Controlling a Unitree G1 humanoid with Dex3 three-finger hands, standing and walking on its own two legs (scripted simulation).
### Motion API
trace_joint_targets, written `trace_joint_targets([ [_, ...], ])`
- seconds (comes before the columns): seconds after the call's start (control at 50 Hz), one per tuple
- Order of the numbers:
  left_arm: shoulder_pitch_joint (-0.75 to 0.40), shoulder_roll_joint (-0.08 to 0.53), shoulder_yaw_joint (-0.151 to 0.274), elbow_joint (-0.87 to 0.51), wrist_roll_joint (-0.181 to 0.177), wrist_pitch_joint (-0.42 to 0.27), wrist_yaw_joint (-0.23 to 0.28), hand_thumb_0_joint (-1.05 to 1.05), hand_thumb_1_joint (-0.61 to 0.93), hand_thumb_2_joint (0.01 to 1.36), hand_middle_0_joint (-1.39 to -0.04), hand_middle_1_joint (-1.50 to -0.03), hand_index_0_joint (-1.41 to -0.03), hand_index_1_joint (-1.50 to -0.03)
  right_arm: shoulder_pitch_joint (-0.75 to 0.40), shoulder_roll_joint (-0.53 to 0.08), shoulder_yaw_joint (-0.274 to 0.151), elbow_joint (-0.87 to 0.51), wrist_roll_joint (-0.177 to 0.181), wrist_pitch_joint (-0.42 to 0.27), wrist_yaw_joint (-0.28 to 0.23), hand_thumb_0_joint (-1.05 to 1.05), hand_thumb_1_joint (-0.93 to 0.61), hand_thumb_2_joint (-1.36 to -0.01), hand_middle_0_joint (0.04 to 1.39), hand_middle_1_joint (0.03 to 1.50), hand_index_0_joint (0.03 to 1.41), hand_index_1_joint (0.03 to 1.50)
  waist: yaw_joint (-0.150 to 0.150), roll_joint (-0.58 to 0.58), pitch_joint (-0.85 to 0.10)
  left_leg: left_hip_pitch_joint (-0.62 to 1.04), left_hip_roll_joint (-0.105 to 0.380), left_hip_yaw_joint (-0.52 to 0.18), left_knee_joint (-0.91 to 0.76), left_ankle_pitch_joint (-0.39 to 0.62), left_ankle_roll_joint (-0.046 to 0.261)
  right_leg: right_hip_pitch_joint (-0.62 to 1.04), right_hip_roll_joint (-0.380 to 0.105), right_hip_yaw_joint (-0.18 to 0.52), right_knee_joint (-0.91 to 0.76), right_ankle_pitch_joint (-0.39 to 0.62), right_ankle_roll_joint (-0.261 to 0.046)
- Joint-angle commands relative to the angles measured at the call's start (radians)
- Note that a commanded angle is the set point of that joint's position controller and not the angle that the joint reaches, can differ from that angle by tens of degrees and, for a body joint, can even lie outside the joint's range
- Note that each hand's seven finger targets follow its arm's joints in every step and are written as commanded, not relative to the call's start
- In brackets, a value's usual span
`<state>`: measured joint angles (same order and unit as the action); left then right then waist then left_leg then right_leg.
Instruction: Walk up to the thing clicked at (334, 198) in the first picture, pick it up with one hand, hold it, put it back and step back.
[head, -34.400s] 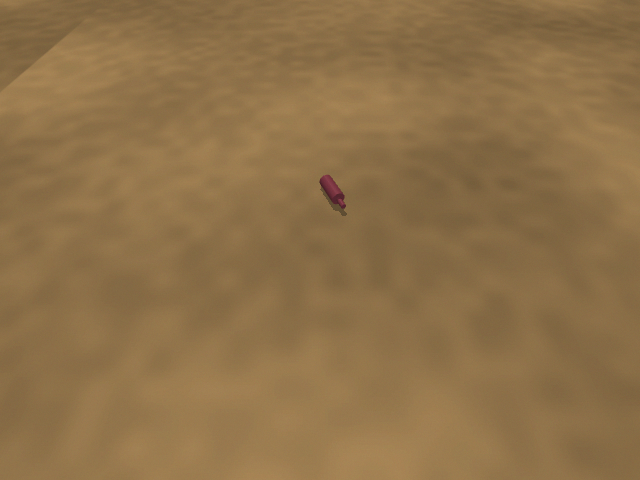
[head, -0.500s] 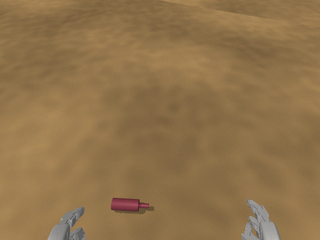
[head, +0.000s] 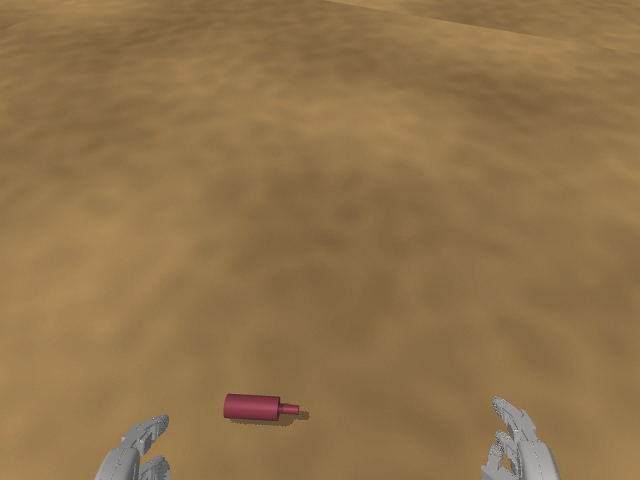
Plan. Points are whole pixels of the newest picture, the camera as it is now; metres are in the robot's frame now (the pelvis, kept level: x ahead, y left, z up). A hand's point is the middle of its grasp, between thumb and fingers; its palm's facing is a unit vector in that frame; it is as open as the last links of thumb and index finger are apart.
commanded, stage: stand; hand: left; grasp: from above
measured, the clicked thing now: (262, 407) +0.46 +0.16 -0.68
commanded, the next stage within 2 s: none
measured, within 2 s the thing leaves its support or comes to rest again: neither
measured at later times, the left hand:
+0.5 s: hand out of the picture +0.06 +0.23 -0.10, palm faces +0.04 -0.95 -0.32, open 7.4 cm
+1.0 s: hand out of the picture +0.05 +0.24 -0.09, palm faces +0.03 -0.94 -0.34, open 7.4 cm
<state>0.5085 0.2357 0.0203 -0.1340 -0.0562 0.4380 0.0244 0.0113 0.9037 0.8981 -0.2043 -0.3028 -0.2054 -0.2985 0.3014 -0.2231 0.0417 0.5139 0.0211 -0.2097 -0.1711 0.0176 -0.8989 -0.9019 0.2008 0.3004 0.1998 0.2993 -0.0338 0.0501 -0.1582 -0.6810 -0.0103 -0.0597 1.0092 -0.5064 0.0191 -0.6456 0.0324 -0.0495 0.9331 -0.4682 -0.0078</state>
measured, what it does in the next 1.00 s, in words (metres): rises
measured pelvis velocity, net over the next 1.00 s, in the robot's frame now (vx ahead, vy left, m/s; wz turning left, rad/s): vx -0.01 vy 0.00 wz -0.01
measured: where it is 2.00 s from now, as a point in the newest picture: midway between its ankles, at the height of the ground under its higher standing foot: outside the picture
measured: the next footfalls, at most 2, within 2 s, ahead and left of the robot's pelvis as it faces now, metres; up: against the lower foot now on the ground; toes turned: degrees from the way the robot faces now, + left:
none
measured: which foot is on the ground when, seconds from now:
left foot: down 0.00-1.00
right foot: down 0.00-1.00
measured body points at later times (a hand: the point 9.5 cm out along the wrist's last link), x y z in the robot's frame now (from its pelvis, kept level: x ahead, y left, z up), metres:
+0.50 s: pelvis +0.00 +0.00 +0.06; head +0.01 +0.01 +0.51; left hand +0.06 +0.28 -0.08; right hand +0.07 -0.27 -0.08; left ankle +0.00 +0.10 -0.68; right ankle +0.00 -0.12 -0.68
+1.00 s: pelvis -0.01 +0.00 +0.07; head -0.01 -0.01 +0.52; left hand +0.05 +0.29 -0.07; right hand +0.06 -0.29 -0.08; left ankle +0.00 +0.10 -0.68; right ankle +0.00 -0.12 -0.68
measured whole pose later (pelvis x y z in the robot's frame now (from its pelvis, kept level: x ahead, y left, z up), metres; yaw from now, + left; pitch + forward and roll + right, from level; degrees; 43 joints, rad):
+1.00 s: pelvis -0.01 +0.00 +0.07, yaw +0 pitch -4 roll +0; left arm 0.13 0.29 0.04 1.16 0.02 0.00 0.03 0.00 0.90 0.90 -0.21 -0.30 -0.21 -0.30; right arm 0.14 -0.31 -0.02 1.13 -0.02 -0.01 -0.03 0.01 -0.90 -0.90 0.20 0.30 0.20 0.30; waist 0.01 0.02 0.06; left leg -0.08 -0.04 -0.03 0.32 -0.18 0.02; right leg -0.09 0.00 0.00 0.33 -0.17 0.00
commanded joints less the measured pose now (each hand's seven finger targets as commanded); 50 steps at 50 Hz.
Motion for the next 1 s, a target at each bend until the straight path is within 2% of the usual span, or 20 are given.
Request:
trace_joint_targets([
  [0.0, -0.223, 0.178, 0.080, 0.338, 0.124, -0.317, 0.032, 0.000, 0.900, 0.900, -0.200, -0.300, -0.200, -0.301, -0.157, -0.234, -0.114, 0.116, -0.131, 0.077, 0.074, 0.000, -0.900, -0.900, 0.200, 0.300, 0.200, 0.300, 0.076, -0.089, 0.058, 0.178, 0.055, -0.053, -0.285, 0.403, 0.049, 0.254, -0.085, 0.156, -0.215, 0.210, -0.072],
  [0.02, -0.225, 0.184, 0.076, 0.382, 0.122, -0.351, 0.024, 0.000, 0.900, 0.900, -0.200, -0.300, -0.200, -0.301, -0.130, -0.242, -0.115, 0.089, -0.140, 0.093, 0.087, 0.000, -0.900, -0.900, 0.200, 0.300, 0.200, 0.300, 0.047, -0.077, 0.039, 0.200, 0.055, -0.070, -0.291, 0.391, 0.044, 0.254, -0.085, 0.177, -0.229, 0.253, -0.082],
  [0.04, -0.226, 0.207, 0.068, 0.430, 0.125, -0.376, 0.023, 0.000, 0.900, 0.900, -0.200, -0.300, -0.200, -0.301, -0.141, -0.241, -0.116, 0.106, -0.124, 0.100, 0.103, 0.000, -0.900, -0.900, 0.200, 0.300, 0.200, 0.300, 0.059, -0.061, 0.012, 0.245, 0.045, -0.065, -0.296, 0.401, 0.048, 0.314, -0.099, 0.183, -0.235, 0.312, -0.080],
  [0.06, -0.252, 0.199, 0.067, 0.474, 0.125, -0.393, 0.018, 0.000, 0.900, 0.900, -0.200, -0.300, -0.200, -0.301, -0.125, -0.210, -0.113, 0.139, -0.099, 0.105, 0.117, 0.000, -0.900, -0.900, 0.200, 0.300, 0.200, 0.300, 0.051, -0.070, -0.016, 0.285, 0.037, -0.043, -0.306, 0.415, 0.042, 0.343, -0.115, 0.190, -0.233, 0.359, -0.074],
  [0.1, -0.293, 0.191, 0.071, 0.572, 0.106, -0.399, 0.014, 0.000, 0.900, 0.900, -0.200, -0.300, -0.200, -0.301, -0.146, -0.195, -0.111, 0.171, -0.075, 0.115, 0.135, 0.000, -0.900, -0.900, 0.200, 0.300, 0.200, 0.300, 0.063, -0.091, 0.011, 0.326, 0.032, -0.041, -0.347, 0.383, 0.040, 0.337, -0.113, 0.172, -0.283, 0.324, -0.057],
  [0.14, -0.327, 0.186, 0.067, 0.668, 0.106, -0.411, 0.017, 0.000, 0.900, 0.900, -0.200, -0.300, -0.200, -0.301, -0.166, -0.183, -0.116, 0.215, -0.073, 0.129, 0.147, 0.000, -0.900, -0.900, 0.200, 0.300, 0.200, 0.300, 0.064, -0.097, 0.046, 0.336, 0.032, -0.059, -0.392, 0.300, 0.040, 0.335, -0.122, 0.180, -0.345, 0.225, -0.048],
  [0.2, -0.350, 0.181, 0.067, 0.778, 0.104, -0.432, 0.018, 0.000, 0.900, 0.900, -0.200, -0.300, -0.200, -0.301, -0.156, -0.193, -0.119, 0.270, -0.079, 0.143, 0.148, 0.000, -0.900, -0.900, 0.200, 0.300, 0.200, 0.300, 0.057, -0.054, 0.088, 0.380, 0.051, -0.077, -0.468, 0.294, 0.038, 0.349, -0.113, 0.162, -0.388, 0.231, -0.032],
  [0.28, -0.347, 0.179, 0.065, 0.907, 0.096, -0.451, 0.019, 0.000, 0.900, 0.900, -0.200, -0.300, -0.200, -0.301, -0.160, -0.201, -0.117, 0.336, -0.071, 0.151, 0.143, 0.000, -0.900, -0.900, 0.200, 0.300, 0.200, 0.300, 0.059, -0.025, 0.097, 0.441, 0.069, -0.087, -0.536, 0.427, 0.026, 0.445, -0.116, 0.147, -0.442, 0.363, -0.026],
  [0.32, -0.356, 0.188, 0.064, 0.959, 0.094, -0.452, 0.021, 0.000, 0.900, 0.900, -0.200, -0.300, -0.200, -0.301, -0.166, -0.211, -0.118, 0.368, -0.067, 0.160, 0.138, 0.000, -0.900, -0.900, 0.200, 0.300, 0.200, 0.300, 0.056, -0.028, 0.129, 0.462, 0.067, -0.081, -0.574, 0.416, 0.021, 0.452, -0.118, 0.149, -0.480, 0.356, -0.025],
  [0.42, -0.354, 0.196, 0.059, 1.074, 0.084, -0.454, 0.026, 0.000, 0.900, 0.900, -0.200, -0.300, -0.200, -0.301, -0.153, -0.223, -0.117, 0.438, -0.057, 0.169, 0.128, 0.000, -0.900, -0.900, 0.200, 0.300, 0.200, 0.300, 0.053, -0.040, 0.120, 0.545, 0.084, -0.079, -0.635, 0.520, 0.016, 0.531, -0.127, 0.138, -0.531, 0.437, -0.015],
  [0.44, -0.357, 0.201, 0.059, 1.091, 0.086, -0.453, 0.026, 0.000, 0.900, 0.900, -0.200, -0.300, -0.200, -0.301, -0.150, -0.227, -0.117, 0.451, -0.055, 0.170, 0.126, 0.000, -0.900, -0.900, 0.200, 0.300, 0.200, 0.300, 0.051, -0.037, 0.128, 0.554, 0.086, -0.082, -0.656, 0.509, 0.014, 0.525, -0.123, 0.132, -0.544, 0.412, -0.013],
  [0.5, -0.363, 0.204, 0.056, 1.135, 0.085, -0.452, 0.029, 0.000, 0.900, 0.900, -0.200, -0.300, -0.200, -0.301, -0.167, -0.236, -0.117, 0.475, -0.052, 0.174, 0.124, 0.000, -0.900, -0.900, 0.200, 0.300, 0.200, 0.300, 0.055, -0.039, 0.147, 0.577, 0.093, -0.079, -0.675, 0.537, 0.014, 0.540, -0.130, 0.132, -0.569, 0.432, -0.010],
  [0.6, -0.368, 0.210, 0.052, 1.191, 0.085, -0.450, 0.025, 0.000, 0.900, 0.900, -0.200, -0.300, -0.200, -0.301, -0.177, -0.240, -0.111, 0.509, -0.049, 0.179, 0.126, 0.000, -0.900, -0.900, 0.200, 0.300, 0.200, 0.300, 0.056, -0.042, 0.172, 0.576, 0.094, -0.084, -0.723, 0.458, 0.009, 0.548, -0.131, 0.133, -0.606, 0.379, -0.006],
  [0.64, -0.380, 0.214, 0.050, 1.204, 0.088, -0.449, 0.022, 0.000, 0.900, 0.900, -0.200, -0.300, -0.200, -0.301, -0.181, -0.246, -0.112, 0.520, -0.049, 0.182, 0.127, 0.000, -0.900, -0.900, 0.200, 0.300, 0.200, 0.300, 0.052, -0.045, 0.194, 0.556, 0.092, -0.086, -0.743, 0.365, 0.007, 0.535, -0.127, 0.134, -0.628, 0.339, -0.004],
  [0.7, -0.397, 0.222, 0.051, 1.217, 0.086, -0.449, 0.019, 0.000, 0.900, 0.900, -0.200, -0.300, -0.200, -0.301, -0.182, -0.249, -0.111, 0.533, -0.052, 0.184, 0.130, 0.000, -0.900, -0.900, 0.200, 0.300, 0.200, 0.300, 0.048, -0.044, 0.213, 0.523, 0.095, -0.093, -0.768, 0.304, 0.009, 0.539, -0.130, 0.138, -0.635, 0.309, -0.008],
  [0.76, -0.383, 0.222, 0.049, 1.229, 0.086, -0.454, 0.017, 0.000, 0.900, 0.900, -0.200, -0.300, -0.200, -0.301, -0.199, -0.256, -0.110, 0.537, -0.048, 0.180, 0.133, 0.000, -0.900, -0.900, 0.200, 0.300, 0.200, 0.300, 0.056, -0.040, 0.191, 0.544, 0.100, -0.095, -0.762, 0.341, 0.012, 0.550, -0.138, 0.141, -0.643, 0.340, -0.009],
  [0.8, -0.392, 0.234, 0.050, 1.237, 0.088, -0.457, 0.018, 0.000, 0.900, 0.900, -0.200, -0.300, -0.200, -0.301, -0.197, -0.251, -0.108, 0.543, -0.047, 0.180, 0.135, 0.000, -0.900, -0.900, 0.200, 0.300, 0.200, 0.300, 0.048, -0.066, 0.185, 0.568, 0.098, -0.087, -0.750, 0.367, 0.010, 0.535, -0.140, 0.145, -0.658, 0.333, -0.005],
  [0.86, -0.409, 0.235, 0.047, 1.236, 0.082, -0.461, 0.017, 0.000, 0.900, 0.900, -0.200, -0.300, -0.200, -0.301, -0.187, -0.255, -0.102, 0.556, -0.045, 0.177, 0.136, 0.000, -0.900, -0.900, 0.200, 0.300, 0.200, 0.300, 0.044, -0.047, 0.173, 0.564, 0.101, -0.080, -0.747, 0.424, 0.009, 0.563, -0.147, 0.151, -0.654, 0.388, -0.007],
  [0.92, -0.409, 0.245, 0.047, 1.245, 0.082, -0.459, 0.017, 0.000, 0.900, 0.900, -0.200, -0.300, -0.200, -0.301, -0.200, -0.259, -0.098, 0.558, -0.045, 0.179, 0.138, 0.000, -0.900, -0.900, 0.200, 0.300, 0.200, 0.300, 0.048, -0.055, 0.181, 0.565, 0.102, -0.082, -0.756, 0.392, 0.008, 0.553, -0.143, 0.145, -0.661, 0.354, -0.007],
  [0.98, -0.416, 0.245, 0.046, 1.247, 0.081, -0.459, 0.015, 0.000, 0.900, 0.900, -0.200, -0.300, -0.200, -0.301, -0.208, -0.267, -0.096, 0.559, -0.043, 0.179, 0.137, 0.000, -0.900, -0.900, 0.200, 0.300, 0.200, 0.300, 0.045, -0.052, 0.171, 0.568, 0.109, -0.081, -0.749, 0.403, 0.012, 0.562, -0.148, 0.150, -0.660, 0.375, -0.010],
])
